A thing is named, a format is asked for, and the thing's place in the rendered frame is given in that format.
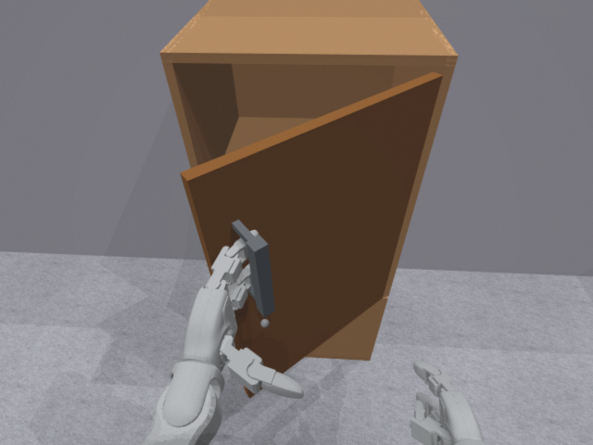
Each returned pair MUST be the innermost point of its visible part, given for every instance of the left robot forearm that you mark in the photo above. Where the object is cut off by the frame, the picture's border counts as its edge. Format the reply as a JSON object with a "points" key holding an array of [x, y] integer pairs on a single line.
{"points": [[188, 410]]}

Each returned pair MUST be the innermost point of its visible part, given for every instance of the robot right hand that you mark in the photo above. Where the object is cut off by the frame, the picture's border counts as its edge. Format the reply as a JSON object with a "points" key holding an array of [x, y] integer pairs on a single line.
{"points": [[450, 420]]}

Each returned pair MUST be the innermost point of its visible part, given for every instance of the cupboard door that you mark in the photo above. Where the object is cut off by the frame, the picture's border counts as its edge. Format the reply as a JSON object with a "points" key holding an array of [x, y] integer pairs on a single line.
{"points": [[329, 196]]}

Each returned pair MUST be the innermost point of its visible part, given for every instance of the robot left hand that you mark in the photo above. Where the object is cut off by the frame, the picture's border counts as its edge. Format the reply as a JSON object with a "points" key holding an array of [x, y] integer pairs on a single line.
{"points": [[212, 315]]}

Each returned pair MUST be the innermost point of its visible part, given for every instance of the handle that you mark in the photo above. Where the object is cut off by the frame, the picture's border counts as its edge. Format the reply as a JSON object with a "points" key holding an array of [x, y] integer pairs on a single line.
{"points": [[260, 268]]}

